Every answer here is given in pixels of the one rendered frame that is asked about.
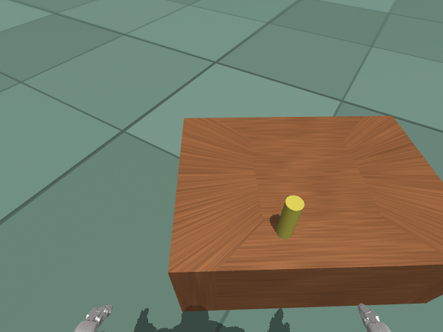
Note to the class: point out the right robot hand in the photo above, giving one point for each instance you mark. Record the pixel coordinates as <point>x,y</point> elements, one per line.
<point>371,320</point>

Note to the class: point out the can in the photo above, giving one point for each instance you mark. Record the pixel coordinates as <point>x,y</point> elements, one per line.
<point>290,215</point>

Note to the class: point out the left robot hand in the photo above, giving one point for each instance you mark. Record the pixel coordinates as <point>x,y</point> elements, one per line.
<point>94,319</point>

